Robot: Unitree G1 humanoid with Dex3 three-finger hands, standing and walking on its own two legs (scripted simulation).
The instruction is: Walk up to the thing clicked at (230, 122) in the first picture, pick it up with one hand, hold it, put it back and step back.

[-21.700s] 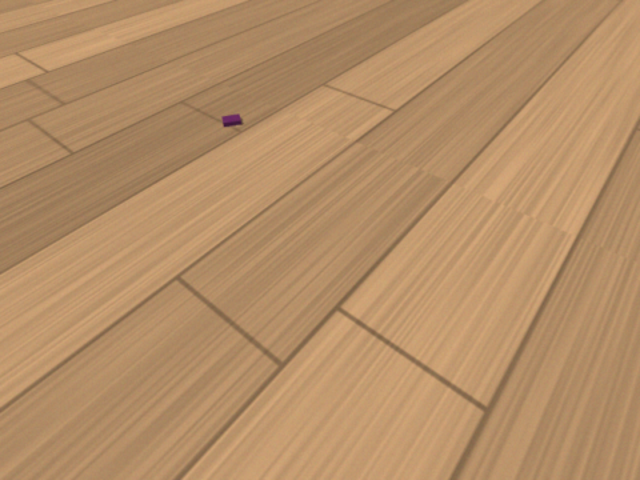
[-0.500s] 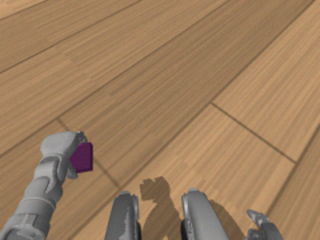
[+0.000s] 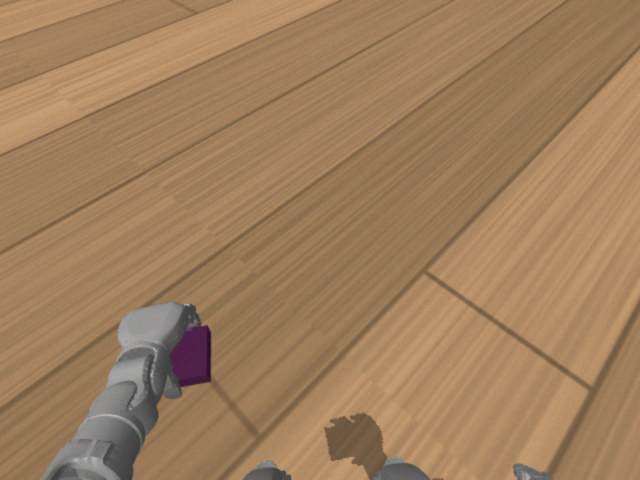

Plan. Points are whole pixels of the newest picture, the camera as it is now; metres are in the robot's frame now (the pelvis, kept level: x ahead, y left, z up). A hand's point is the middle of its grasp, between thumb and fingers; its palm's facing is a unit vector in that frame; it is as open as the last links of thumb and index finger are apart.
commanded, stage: lift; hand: left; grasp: from above
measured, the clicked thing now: (173, 358) +0.33 +0.23 -0.11
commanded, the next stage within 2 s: hold in 0.16 s
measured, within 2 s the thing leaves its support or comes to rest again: neither
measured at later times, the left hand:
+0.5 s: hand (157, 328) +0.34 +0.23 -0.02, palm faces -0.42 -0.08 -0.90, open 10.5 cm
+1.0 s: hand (157, 324) +0.33 +0.21 +0.01, palm faces -0.42 -0.06 -0.90, open 10.5 cm
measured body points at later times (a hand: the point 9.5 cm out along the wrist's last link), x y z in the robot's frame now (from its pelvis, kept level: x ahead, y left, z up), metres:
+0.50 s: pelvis +0.03 +0.00 +0.04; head +0.06 -0.01 +0.49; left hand +0.36 +0.23 +0.03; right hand +0.13 -0.26 -0.08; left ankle +0.04 +0.12 -0.67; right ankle +0.03 -0.14 -0.67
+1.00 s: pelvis +0.03 +0.00 +0.06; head +0.04 -0.02 +0.50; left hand +0.35 +0.21 +0.06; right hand +0.15 -0.26 -0.06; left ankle +0.04 +0.12 -0.67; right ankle +0.03 -0.14 -0.67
